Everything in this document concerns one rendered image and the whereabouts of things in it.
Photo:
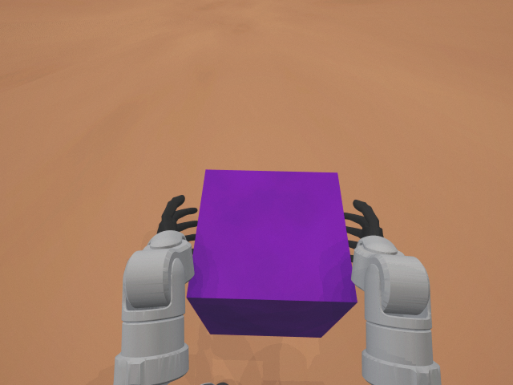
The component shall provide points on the robot left forearm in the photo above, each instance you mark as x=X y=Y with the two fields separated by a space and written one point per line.
x=153 y=350

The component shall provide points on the right robot hand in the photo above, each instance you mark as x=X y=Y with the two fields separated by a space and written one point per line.
x=369 y=223

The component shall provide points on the carton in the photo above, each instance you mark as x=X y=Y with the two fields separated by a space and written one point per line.
x=271 y=255

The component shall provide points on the left robot hand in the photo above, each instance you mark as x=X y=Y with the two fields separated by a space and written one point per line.
x=170 y=216

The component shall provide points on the robot right forearm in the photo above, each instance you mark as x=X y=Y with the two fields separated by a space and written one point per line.
x=397 y=313

